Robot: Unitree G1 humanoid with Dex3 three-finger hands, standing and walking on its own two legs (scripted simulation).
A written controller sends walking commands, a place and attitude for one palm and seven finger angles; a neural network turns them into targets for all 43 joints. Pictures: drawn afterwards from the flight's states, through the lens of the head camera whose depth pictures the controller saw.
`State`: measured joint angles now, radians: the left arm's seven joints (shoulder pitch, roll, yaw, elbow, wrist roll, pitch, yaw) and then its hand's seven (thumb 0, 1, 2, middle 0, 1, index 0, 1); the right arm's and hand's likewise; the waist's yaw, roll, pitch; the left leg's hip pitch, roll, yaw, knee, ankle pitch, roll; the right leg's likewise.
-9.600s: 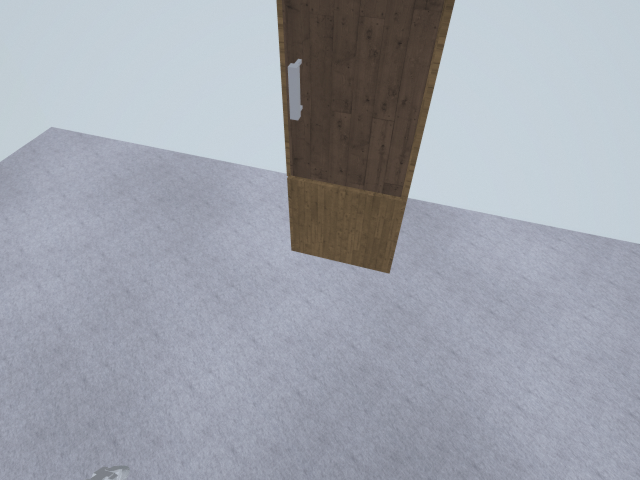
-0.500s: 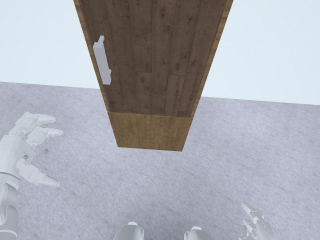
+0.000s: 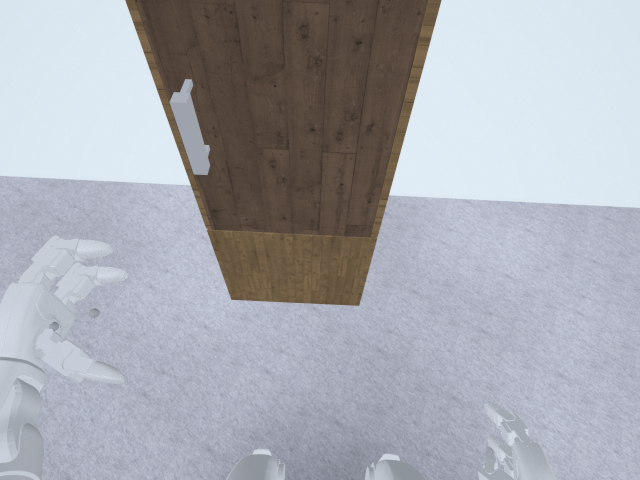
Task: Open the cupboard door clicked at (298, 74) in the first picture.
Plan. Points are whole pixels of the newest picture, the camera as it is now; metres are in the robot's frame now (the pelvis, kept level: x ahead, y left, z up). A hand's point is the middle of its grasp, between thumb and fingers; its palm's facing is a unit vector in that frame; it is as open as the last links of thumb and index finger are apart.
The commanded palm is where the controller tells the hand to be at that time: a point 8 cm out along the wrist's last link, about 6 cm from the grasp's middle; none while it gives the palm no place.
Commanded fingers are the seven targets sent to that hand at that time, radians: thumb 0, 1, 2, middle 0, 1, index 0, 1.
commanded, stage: move the hooked fingers beside the handle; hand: left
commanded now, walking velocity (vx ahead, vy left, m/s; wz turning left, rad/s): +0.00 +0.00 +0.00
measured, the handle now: (194, 128) +0.62 +0.24 +0.04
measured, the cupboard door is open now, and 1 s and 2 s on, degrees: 0 0 0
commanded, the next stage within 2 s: none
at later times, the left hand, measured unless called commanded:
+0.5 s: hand (116, 249) +0.37 +0.28 +0.05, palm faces +0.00 -1.00 -0.02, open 14.0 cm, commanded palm +0.35 +0.33 +0.05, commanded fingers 0.00 -0.50 0.30 -0.30 -1.20 -0.30 -1.20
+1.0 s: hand (135, 201) +0.45 +0.28 +0.05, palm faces -0.01 -1.00 -0.02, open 14.0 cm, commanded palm +0.44 +0.33 +0.04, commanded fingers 0.00 -0.50 0.30 -0.30 -1.20 -0.30 -1.20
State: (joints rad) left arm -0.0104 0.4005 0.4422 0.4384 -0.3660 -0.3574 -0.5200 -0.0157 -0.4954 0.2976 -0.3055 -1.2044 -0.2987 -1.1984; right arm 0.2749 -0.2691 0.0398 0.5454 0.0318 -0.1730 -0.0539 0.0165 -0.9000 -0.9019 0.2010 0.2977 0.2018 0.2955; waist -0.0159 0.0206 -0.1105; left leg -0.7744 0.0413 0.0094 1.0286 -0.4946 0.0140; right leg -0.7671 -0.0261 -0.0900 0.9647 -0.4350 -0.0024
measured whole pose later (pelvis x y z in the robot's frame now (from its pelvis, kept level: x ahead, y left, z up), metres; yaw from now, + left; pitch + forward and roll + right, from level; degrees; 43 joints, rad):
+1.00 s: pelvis +0.00 +0.02 -0.02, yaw -2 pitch +21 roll -4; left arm -0.71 0.63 0.53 1.09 -0.18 -0.40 -0.52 -0.02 -0.50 0.30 -0.30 -1.20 -0.30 -1.20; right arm 0.34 -0.28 0.05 0.61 0.01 -0.01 -0.04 0.01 -0.90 -0.90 0.20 0.30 0.20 0.30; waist -0.12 0.01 -0.10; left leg -0.97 0.05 0.03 1.11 -0.51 0.04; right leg -0.96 -0.02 -0.07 1.01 -0.42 0.02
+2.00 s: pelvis +0.01 +0.03 -0.03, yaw -5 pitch +30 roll -8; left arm -1.02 0.93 0.62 1.21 -0.03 -0.28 -0.53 -0.02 -0.49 0.30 -0.30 -1.20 -0.30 -1.20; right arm 0.43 -0.26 0.11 0.58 -0.02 0.12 0.00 0.01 -0.90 -0.90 0.20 0.30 0.20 0.30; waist -0.24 0.03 -0.08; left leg -1.18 0.08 -0.01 1.19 -0.54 0.05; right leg -1.12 0.02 -0.10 1.01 -0.41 0.03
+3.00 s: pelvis +0.00 +0.03 -0.04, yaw -5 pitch +31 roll -9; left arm -1.12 0.99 0.61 1.26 0.01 -0.26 -0.51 -0.02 -0.49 0.30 -0.30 -1.20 -0.30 -1.20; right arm 0.40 -0.27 0.13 0.57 -0.02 0.11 -0.01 0.01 -0.90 -0.90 0.20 0.30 0.20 0.30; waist -0.27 0.04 -0.07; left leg -1.25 0.08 -0.03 1.25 -0.55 0.05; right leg -1.18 0.02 -0.11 1.06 -0.42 0.03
